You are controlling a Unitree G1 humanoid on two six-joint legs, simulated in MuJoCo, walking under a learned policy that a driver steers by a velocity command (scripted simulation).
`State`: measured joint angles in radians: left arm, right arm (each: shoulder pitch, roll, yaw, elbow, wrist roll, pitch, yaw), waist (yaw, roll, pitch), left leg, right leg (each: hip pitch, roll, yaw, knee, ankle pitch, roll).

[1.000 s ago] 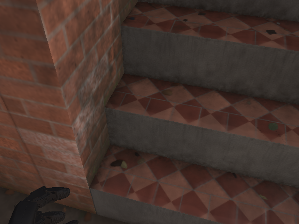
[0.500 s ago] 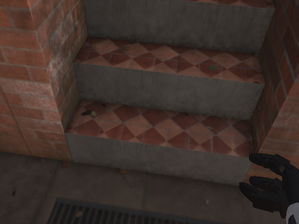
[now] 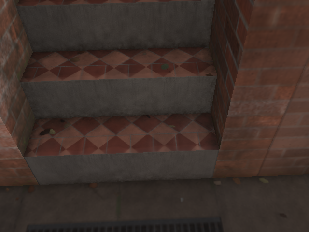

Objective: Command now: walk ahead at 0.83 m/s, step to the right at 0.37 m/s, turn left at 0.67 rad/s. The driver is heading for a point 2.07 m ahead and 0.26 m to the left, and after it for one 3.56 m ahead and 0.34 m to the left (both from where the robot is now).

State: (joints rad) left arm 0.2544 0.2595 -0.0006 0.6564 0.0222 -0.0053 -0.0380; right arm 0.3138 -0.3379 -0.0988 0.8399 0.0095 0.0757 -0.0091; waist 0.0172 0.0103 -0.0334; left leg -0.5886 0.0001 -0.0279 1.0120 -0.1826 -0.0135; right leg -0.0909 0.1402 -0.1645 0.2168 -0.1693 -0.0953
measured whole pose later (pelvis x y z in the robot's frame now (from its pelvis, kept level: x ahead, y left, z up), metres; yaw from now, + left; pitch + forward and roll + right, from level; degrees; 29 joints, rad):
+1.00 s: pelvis +0.40 +0.00 -0.02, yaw +22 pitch +2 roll +1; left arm 0.52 0.21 0.05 0.94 0.01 -0.09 0.02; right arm 0.05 -0.30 -0.05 0.71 -0.06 -0.03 0.06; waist 0.07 0.03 0.03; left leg -0.46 0.00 0.08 0.52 -0.13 0.11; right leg 0.14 -0.16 -0.10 0.34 -0.45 0.07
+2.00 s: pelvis +0.81 +0.21 +0.13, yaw -8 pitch +6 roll -8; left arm 0.00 0.19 0.04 0.64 0.02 -0.01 0.14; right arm -0.03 -0.39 -0.08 0.68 0.03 -0.06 0.03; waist 0.13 0.21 0.09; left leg -0.59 -0.09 -0.24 1.68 0.06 0.01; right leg -0.77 0.23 0.02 1.07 -0.42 -0.03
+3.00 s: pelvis +0.86 +0.25 +0.21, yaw -13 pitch +3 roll -1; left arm 0.34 0.11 0.04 0.87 0.03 -0.06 0.11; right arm 0.16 -0.12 -0.01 0.70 -0.03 0.00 0.01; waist 0.04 0.11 -0.06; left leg -0.54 0.01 -0.05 1.26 -0.14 0.03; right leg -0.43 -0.08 0.02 0.63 -0.26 0.00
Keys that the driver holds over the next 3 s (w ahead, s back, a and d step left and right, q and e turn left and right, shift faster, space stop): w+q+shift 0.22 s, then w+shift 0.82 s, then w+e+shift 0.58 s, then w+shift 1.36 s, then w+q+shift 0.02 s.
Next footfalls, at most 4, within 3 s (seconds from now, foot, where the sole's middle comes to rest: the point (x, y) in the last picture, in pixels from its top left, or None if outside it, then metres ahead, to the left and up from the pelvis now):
0.12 left None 0.06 0.09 -0.78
0.46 right None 0.30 -0.23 -0.78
1.00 left None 0.50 0.17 -0.78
1.40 right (146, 206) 0.68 0.09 -0.79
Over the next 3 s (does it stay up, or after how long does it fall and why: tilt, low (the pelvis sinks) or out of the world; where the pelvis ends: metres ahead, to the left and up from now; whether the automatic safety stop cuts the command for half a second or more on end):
stays up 0.86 0.25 0.21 its command is cut before an obstacle from the start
